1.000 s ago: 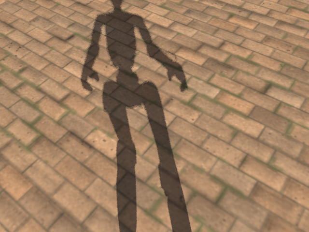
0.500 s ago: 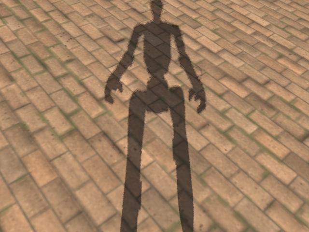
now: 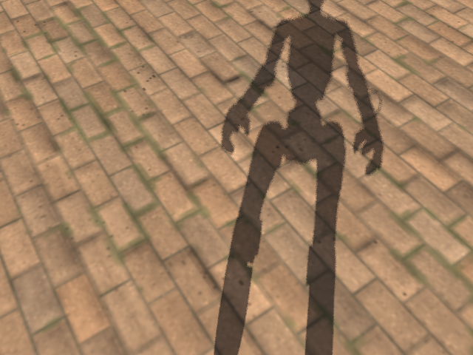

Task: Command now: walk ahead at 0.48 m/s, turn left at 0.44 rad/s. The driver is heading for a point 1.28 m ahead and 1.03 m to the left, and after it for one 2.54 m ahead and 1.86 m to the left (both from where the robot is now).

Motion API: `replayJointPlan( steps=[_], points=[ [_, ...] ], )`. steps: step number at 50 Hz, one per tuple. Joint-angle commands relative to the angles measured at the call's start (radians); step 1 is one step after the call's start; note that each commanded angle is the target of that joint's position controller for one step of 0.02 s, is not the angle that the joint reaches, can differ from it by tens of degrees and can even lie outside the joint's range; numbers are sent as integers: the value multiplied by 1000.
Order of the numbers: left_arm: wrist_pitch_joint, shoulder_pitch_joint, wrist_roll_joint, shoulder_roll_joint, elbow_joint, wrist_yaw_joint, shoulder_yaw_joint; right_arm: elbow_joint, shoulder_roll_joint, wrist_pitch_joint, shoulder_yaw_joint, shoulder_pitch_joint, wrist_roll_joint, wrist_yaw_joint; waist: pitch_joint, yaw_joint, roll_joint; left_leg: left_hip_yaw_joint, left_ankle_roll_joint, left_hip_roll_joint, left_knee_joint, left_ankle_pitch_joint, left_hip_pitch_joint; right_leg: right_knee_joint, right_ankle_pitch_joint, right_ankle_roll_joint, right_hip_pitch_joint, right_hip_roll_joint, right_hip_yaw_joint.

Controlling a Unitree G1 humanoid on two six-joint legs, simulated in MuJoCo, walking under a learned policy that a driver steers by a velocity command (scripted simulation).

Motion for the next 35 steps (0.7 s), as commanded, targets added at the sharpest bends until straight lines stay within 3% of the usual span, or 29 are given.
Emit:
replayJointPlan(
  steps=[1,4,7,10,12,14,15,16,17,18,19,20,21,22,23,24,26,28,32,35],
  points=[
    [-31,-25,0,109,-30,4,31,-62,-46,15,-21,31,-2,-5,-13,-11,-133,-46,-10,76,2,76,-124,-286,82,-153,53,-283,197],
    [-31,-18,2,130,-11,10,38,-91,-40,12,-19,-37,-13,-1,19,-4,-112,-43,-24,78,-136,220,-191,-303,177,-152,75,-265,88],
    [-20,-3,-4,156,-6,19,43,-122,-17,-5,-6,-144,-14,26,39,35,-85,28,-14,63,-356,368,-152,-303,235,-131,102,-238,-11],
    [1,61,-18,192,17,25,53,-167,-6,-10,2,-244,-12,50,63,76,-62,71,5,51,-476,378,-179,-285,280,-126,214,-278,-42],
    [20,78,-31,210,25,25,59,-196,-21,-9,-3,-274,-12,61,64,73,-67,93,29,34,-522,326,-194,-239,380,-111,303,-302,-60],
    [38,69,-40,239,22,30,68,-211,-56,-3,-20,-246,-15,67,16,35,-100,143,66,-24,-534,227,-115,-121,681,-89,360,-306,-88],
    [48,62,-44,252,17,34,72,-204,-84,2,-36,-186,-15,66,-33,-6,-118,169,90,-63,-529,173,-29,-8,828,-78,372,-300,-100],
    [56,50,-49,254,12,36,72,-179,-125,7,-60,-66,-12,61,-100,-78,-118,184,120,-108,-555,165,130,167,883,-59,335,-281,-115],
    [55,46,-44,228,6,40,59,-137,-182,15,-94,105,-9,46,-186,-169,-79,143,161,-126,-611,210,405,420,754,-20,182,-241,-129],
    [42,140,3,93,-40,32,16,-125,-301,18,-118,140,-3,27,-267,-88,189,-298,295,119,-623,164,763,795,-40,40,-236,-104,-110],
    [3,122,-7,88,-68,19,-2,-174,-286,-4,-102,126,-8,37,-439,-75,184,-791,443,273,-815,-40,904,1007,-447,56,-451,42,139],
    [-22,-14,-49,183,-94,8,22,-169,-202,-21,-77,105,-17,47,-344,-126,61,-688,368,251,-879,-37,849,1018,-359,34,-549,-20,221],
    [-37,-52,-58,176,-115,6,17,-163,-179,-32,-69,59,-19,47,-219,-92,27,-553,328,216,-881,37,712,940,-266,15,-560,-62,211],
    [-41,-50,-35,165,-103,13,16,-170,-150,-34,-59,-10,-15,46,-147,-44,-46,-440,295,171,-878,156,570,848,-203,18,-509,-104,208],
    [-35,-36,-16,174,-96,16,22,-183,-124,-35,-49,-58,-23,41,-118,-10,-31,-365,282,138,-891,264,468,781,-158,28,-439,-129,211],
    [-23,-19,-12,176,-91,14,25,-195,-115,-35,-44,-83,-32,36,-110,12,-11,-332,279,116,-912,316,405,756,-132,40,-387,-137,211],
    [-4,-5,2,150,-85,14,20,-188,-127,-38,-46,-86,-26,24,-99,26,-13,-272,286,97,-931,418,330,683,-99,78,-357,-134,187],
    [8,-56,6,126,-101,17,11,-173,-149,-37,-51,-62,-24,10,-70,14,-12,-218,278,71,-940,436,274,567,-21,112,-364,-118,170],
    [4,-211,-3,93,-139,11,-5,-146,-163,-25,-54,-19,-18,-6,-36,-47,31,-173,215,14,-923,277,222,250,221,131,-293,-59,163],
    [-8,-262,-17,117,-159,0,2,-120,-168,-19,-57,20,-11,-6,-32,-68,45,-236,198,41,-882,199,245,153,262,116,-245,-34,184]
  ],
)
